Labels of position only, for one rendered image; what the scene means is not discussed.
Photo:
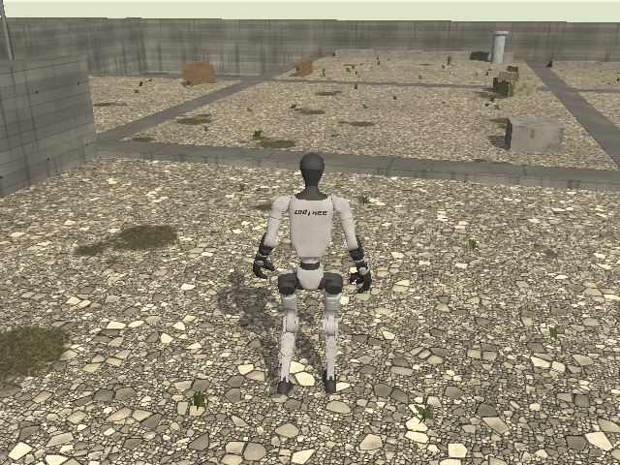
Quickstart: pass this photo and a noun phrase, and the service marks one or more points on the right robot upper arm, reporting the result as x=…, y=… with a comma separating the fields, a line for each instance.
x=347, y=223

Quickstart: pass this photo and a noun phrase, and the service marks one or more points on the left robot upper arm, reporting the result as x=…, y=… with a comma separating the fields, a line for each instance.
x=274, y=221

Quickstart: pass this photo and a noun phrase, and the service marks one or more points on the robot right forearm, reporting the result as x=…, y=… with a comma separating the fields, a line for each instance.
x=359, y=259

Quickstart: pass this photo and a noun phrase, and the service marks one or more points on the robot right hand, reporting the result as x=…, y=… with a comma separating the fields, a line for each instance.
x=366, y=278

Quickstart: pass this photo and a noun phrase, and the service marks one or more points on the robot left hand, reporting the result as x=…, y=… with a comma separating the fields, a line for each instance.
x=257, y=269

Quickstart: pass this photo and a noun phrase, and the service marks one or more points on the right robot shin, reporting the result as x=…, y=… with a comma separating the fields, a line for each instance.
x=331, y=350

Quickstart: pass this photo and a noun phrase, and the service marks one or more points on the right robot thigh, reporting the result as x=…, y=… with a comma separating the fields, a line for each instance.
x=333, y=284

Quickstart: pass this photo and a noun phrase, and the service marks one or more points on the robot left forearm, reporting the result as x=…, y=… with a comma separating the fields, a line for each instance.
x=262, y=253

